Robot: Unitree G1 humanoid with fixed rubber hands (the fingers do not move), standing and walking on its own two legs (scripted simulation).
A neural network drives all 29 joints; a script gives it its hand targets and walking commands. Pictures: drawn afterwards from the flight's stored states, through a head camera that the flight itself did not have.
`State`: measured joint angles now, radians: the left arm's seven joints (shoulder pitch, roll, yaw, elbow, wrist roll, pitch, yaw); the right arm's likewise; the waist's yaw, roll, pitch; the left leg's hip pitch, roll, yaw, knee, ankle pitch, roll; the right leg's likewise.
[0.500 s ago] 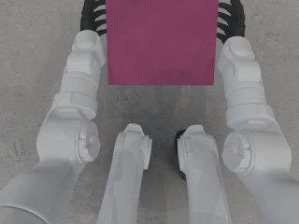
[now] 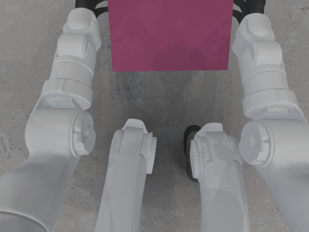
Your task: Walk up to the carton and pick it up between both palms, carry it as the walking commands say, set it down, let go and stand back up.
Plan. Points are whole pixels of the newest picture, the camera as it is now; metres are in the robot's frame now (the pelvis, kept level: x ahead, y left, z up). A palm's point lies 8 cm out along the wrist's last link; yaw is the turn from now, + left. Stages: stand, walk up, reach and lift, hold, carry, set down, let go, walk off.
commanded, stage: set down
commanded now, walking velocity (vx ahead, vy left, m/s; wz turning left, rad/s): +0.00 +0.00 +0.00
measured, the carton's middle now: (168, 6) +0.58 +0.02 -0.25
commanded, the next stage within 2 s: none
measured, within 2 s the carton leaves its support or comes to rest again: rests again in 0.68 s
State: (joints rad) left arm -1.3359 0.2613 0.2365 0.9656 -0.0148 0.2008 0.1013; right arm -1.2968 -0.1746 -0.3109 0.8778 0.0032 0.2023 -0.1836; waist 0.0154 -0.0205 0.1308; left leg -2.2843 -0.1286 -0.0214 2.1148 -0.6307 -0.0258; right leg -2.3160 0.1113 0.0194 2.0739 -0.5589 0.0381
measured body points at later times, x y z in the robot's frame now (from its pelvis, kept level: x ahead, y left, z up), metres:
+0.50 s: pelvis -0.01 +0.00 -0.02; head +0.35 +0.02 +0.25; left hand +0.54 +0.18 -0.19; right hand +0.54 -0.15 -0.19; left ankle +0.08 +0.11 -0.36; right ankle +0.10 -0.11 -0.36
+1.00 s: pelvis -0.01 +0.00 -0.03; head +0.36 +0.01 +0.23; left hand +0.54 +0.18 -0.20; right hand +0.54 -0.15 -0.20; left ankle +0.08 +0.11 -0.36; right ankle +0.10 -0.11 -0.36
